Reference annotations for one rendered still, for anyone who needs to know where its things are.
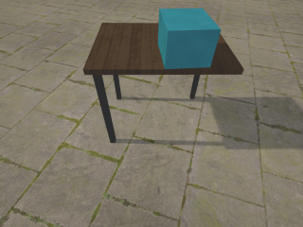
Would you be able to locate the table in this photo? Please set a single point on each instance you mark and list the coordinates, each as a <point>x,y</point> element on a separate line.
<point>132,49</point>

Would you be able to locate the carton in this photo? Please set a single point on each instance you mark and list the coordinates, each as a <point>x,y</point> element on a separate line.
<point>187,38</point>

